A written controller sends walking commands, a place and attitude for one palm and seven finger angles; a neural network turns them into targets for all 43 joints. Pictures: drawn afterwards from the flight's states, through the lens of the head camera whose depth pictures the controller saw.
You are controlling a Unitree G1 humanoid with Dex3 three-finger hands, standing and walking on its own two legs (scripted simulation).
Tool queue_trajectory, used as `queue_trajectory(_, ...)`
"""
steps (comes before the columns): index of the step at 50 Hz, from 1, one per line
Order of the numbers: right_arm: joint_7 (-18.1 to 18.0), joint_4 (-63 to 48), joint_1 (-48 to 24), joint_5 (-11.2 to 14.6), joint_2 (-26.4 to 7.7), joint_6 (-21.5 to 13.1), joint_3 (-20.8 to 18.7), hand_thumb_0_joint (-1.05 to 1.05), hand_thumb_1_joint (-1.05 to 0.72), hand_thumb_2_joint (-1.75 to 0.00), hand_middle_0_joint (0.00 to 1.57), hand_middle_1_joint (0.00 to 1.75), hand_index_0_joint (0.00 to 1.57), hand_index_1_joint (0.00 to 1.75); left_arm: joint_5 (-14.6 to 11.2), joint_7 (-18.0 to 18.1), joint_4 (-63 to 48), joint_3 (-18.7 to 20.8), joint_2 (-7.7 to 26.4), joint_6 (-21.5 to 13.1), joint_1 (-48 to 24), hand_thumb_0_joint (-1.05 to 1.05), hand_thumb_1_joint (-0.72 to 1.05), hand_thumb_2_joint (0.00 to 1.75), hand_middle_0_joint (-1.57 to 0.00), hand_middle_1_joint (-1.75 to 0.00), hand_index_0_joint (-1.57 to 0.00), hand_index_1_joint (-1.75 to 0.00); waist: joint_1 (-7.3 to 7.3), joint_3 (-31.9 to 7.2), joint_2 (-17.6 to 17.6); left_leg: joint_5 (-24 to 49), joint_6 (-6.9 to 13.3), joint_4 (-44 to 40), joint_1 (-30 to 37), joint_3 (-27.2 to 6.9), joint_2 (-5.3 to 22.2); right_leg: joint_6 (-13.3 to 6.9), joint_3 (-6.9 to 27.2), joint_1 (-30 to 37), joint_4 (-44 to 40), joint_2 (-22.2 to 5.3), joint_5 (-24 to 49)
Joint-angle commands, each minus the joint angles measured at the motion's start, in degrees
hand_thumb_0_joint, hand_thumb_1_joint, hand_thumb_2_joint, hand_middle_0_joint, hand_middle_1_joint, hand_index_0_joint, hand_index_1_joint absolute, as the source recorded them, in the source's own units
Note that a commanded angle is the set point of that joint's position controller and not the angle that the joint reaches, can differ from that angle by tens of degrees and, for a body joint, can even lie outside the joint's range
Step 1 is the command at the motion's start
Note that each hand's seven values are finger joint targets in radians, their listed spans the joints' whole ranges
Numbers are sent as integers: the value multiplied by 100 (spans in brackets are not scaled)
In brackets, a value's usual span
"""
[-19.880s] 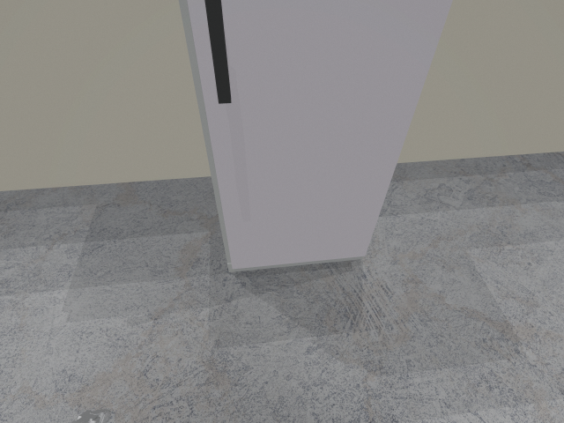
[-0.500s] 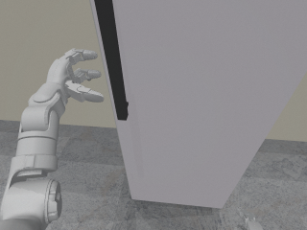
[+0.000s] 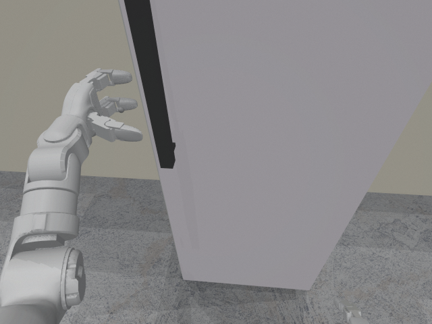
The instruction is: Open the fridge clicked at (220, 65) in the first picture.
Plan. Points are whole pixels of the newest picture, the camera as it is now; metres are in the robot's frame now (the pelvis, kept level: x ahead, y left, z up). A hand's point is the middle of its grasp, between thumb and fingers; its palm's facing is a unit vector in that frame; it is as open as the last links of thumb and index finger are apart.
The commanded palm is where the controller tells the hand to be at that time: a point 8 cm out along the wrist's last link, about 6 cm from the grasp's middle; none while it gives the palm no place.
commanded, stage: feel for the door with the fingertips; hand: left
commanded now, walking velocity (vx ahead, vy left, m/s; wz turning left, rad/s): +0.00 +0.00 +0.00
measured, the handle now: (157, 84) +0.45 +0.13 +0.26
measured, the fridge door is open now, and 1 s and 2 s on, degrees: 0 0 0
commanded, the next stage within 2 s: slide the fingers in behind the handle in 0.88 s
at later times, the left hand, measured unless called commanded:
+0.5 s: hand (129, 110) +0.40 +0.17 +0.24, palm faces +0.02 -1.00 -0.02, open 14.0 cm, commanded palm +0.39 +0.22 +0.24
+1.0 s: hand (137, 101) +0.42 +0.16 +0.25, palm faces +0.00 -1.00 -0.02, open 13.7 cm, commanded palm +0.40 +0.22 +0.24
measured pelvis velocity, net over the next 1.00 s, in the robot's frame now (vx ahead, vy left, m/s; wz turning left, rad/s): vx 0.00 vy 0.00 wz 0.01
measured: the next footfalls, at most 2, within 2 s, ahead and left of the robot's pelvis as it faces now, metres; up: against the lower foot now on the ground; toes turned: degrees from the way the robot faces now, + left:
none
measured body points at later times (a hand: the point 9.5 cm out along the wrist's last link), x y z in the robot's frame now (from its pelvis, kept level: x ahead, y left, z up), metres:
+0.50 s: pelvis +0.00 +0.00 +0.00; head -0.03 -0.01 +0.45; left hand +0.39 +0.23 +0.24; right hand +0.16 -0.24 -0.09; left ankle -0.01 +0.12 -0.74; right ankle -0.01 -0.10 -0.74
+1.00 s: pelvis +0.00 +0.00 +0.00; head -0.03 +0.00 +0.45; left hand +0.41 +0.22 +0.25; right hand +0.13 -0.25 -0.11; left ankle -0.01 +0.12 -0.74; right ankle -0.01 -0.10 -0.74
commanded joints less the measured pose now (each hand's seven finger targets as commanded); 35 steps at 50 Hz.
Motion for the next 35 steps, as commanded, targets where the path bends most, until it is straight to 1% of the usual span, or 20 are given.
queue_trajectory(1,-72,-866,-787,-6,-732,-345,-280,0,-90,-90,20,30,20,30,-134,-72,-1470,102,1002,-415,-2860,0,-50,30,-30,-120,-30,-120,24,-1316,-42,1500,210,-94,741,-160,-72,-12,81,119,-280,10,1624)
queue_trajectory(2,-63,-888,-832,7,-695,-368,-263,0,-90,-90,20,30,20,30,-156,-59,-1552,10,878,-381,-2929,0,-50,30,-30,-120,-30,-120,32,-1345,25,1449,211,-105,714,-179,-88,-10,78,86,-286,9,1561)
queue_trajectory(3,-64,-864,-819,6,-704,-371,-266,0,-90,-90,20,30,20,30,-149,-16,-1481,99,928,-332,-2880,0,-50,30,-30,-120,-30,-120,44,-1308,-78,1432,210,-103,675,-194,-87,-19,59,87,-281,25,1530)
queue_trajectory(5,-54,-840,-853,3,-677,-384,-252,0,-90,-90,20,30,20,30,-152,47,-1522,-84,673,-237,-2983,0,-50,30,-30,-120,-30,-120,27,-1276,-22,1382,204,-107,695,-204,-98,-19,51,-12,-287,36,1451)
queue_trajectory(6,-63,-795,-822,-18,-738,-370,-281,0,-90,-90,20,30,20,30,-126,118,-1450,118,908,-215,-2891,0,-50,30,-30,-120,-30,-120,61,-1284,-103,1379,204,-108,716,-203,-78,-19,62,34,-305,23,1385)
queue_trajectory(8,-48,-818,-872,-31,-673,-379,-251,0,-90,-90,20,30,20,30,-121,195,-1560,1,693,-194,-3042,0,-50,30,-30,-120,-30,-120,54,-1335,-150,1434,213,-121,688,-194,-95,-18,58,78,-288,24,1467)
queue_trajectory(11,-27,-814,-884,-75,-724,-337,-268,0,-90,-90,20,30,20,30,-78,304,-1593,342,1004,-194,-2677,0,-50,30,-30,-120,-30,-120,185,-1495,-237,1606,211,-122,696,-151,-85,-11,85,319,-251,-2,1709)
queue_trajectory(12,-21,-869,-936,-63,-666,-332,-243,0,-90,-90,20,30,20,30,-85,304,-1655,186,809,-188,-2680,0,-50,30,-30,-120,-30,-120,173,-1500,-307,1619,214,-144,654,-145,-90,4,77,334,-234,-9,1762)
queue_trajectory(14,-28,-832,-923,-54,-662,-307,-234,0,-90,-90,20,30,20,30,-78,318,-1466,163,769,-135,-2690,0,-50,30,-30,-120,-30,-120,120,-1269,-426,1427,212,-146,554,-117,-89,26,85,205,-281,6,1616)
queue_trajectory(16,-40,-813,-905,-84,-728,-258,-249,0,-90,-90,20,30,20,30,-17,344,-1334,384,1077,-129,-2634,0,-50,30,-30,-120,-30,-120,168,-1175,-348,1383,218,-166,526,-103,-86,28,121,212,-314,-20,1541)
queue_trajectory(21,-62,-844,-883,-78,-694,-248,-254,0,-90,-90,20,30,20,30,13,275,-1390,192,999,-266,-2991,0,-50,30,-30,-120,-30,-120,54,-1326,-174,1414,212,-146,683,-97,-80,18,135,207,-321,-17,1567)
queue_trajectory(22,-63,-864,-906,-61,-663,-273,-237,0,-90,-90,20,30,20,30,-19,235,-1478,43,863,-302,-3170,0,-50,30,-30,-120,-30,-120,11,-1334,-127,1426,225,-131,692,-108,-92,21,138,149,-326,-18,1611)
queue_trajectory(25,-96,-762,-836,-40,-666,-287,-244,0,-90,-90,20,30,20,30,-67,152,-1061,-39,771,-294,-3283,0,-50,30,-30,-120,-30,-120,-80,-1151,-262,1264,216,-105,622,-135,-97,24,114,-27,-359,10,1465)
queue_trajectory(27,-102,-734,-803,-40,-685,-314,-251,0,-90,-90,20,30,20,30,-46,151,-1014,-162,710,-332,-3641,0,-50,30,-30,-120,-30,-120,-125,-1172,-17,1190,209,-126,693,-175,-94,10,106,-144,-380,-7,1270)
queue_trajectory(28,-102,-689,-754,-44,-682,-330,-262,0,-90,-90,20,30,20,30,-37,172,-920,-185,656,-348,-3746,0,-50,30,-30,-120,-30,-120,-159,-1247,-79,1230,204,-106,715,-192,-96,-3,90,-139,-364,7,1292)
queue_trajectory(29,-92,-682,-737,-55,-674,-351,-268,0,-90,-90,20,30,20,30,-48,183,-921,-196,612,-373,-3788,0,-50,30,-30,-120,-30,-120,-132,-1318,15,1330,204,-79,735,-194,-106,-18,97,-114,-334,12,1411)
queue_trajectory(31,-75,-660,-675,-79,-733,-346,-295,0,-90,-90,20,30,20,30,-39,211,-783,-38,778,-416,-3536,0,-50,30,-30,-120,-30,-120,-50,-1496,-79,1489,192,-81,771,-208,-101,-27,84,52,-293,5,1539)
queue_trajectory(32,-59,-695,-683,-62,-686,-355,-281,0,-90,-90,20,30,20,30,-41,212,-914,-145,667,-458,-3660,0,-50,30,-30,-120,-30,-120,-66,-1556,-6,1549,191,-95,761,-219,-97,-31,65,84,-265,-2,1609)
queue_trajectory(33,-49,-690,-663,-73,-674,-364,-287,0,-90,-90,20,30,20,30,-39,232,-879,-156,575,-470,-3655,0,-50,30,-30,-120,-30,-120,-50,-1570,-65,1647,189,-76,761,-224,-99,-42,50,109,-236,18,1707)
queue_trajectory(35,-36,-673,-616,-71,-695,-349,-300,0,-90,-90,20,30,20,30,-41,273,-690,19,702,-446,-3460,0,-50,30,-30,-120,-30,-120,4,-1518,-284,1638,192,-78,656,-209,-99,-34,43,138,-235,37,1739)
